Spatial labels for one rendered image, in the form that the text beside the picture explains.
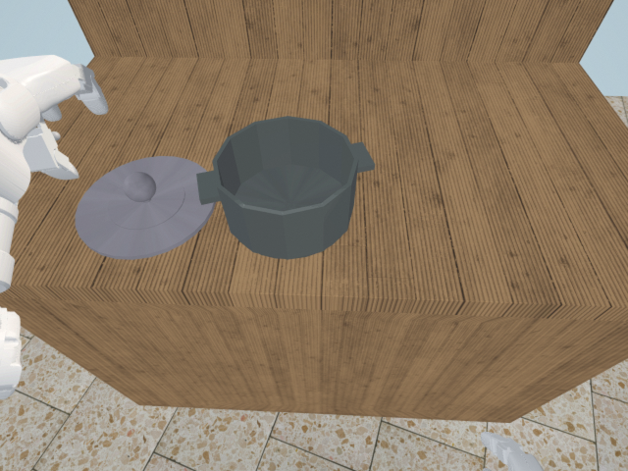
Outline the lid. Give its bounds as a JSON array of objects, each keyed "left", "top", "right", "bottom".
[{"left": 75, "top": 156, "right": 216, "bottom": 260}]

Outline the left robot upper arm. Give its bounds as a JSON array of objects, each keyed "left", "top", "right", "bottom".
[{"left": 0, "top": 307, "right": 22, "bottom": 399}]

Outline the robot left hand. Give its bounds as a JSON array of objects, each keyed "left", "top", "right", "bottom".
[{"left": 0, "top": 55, "right": 108, "bottom": 180}]

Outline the robot right hand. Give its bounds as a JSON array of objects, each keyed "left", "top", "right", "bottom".
[{"left": 481, "top": 432, "right": 544, "bottom": 471}]

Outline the table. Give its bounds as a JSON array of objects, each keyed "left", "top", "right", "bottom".
[{"left": 0, "top": 0, "right": 628, "bottom": 423}]

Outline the robot left forearm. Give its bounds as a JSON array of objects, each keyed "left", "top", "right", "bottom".
[{"left": 0, "top": 74, "right": 40, "bottom": 293}]

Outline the pot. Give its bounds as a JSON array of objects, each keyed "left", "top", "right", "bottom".
[{"left": 196, "top": 116, "right": 375, "bottom": 260}]

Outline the knob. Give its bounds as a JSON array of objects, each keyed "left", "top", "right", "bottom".
[{"left": 123, "top": 172, "right": 156, "bottom": 202}]

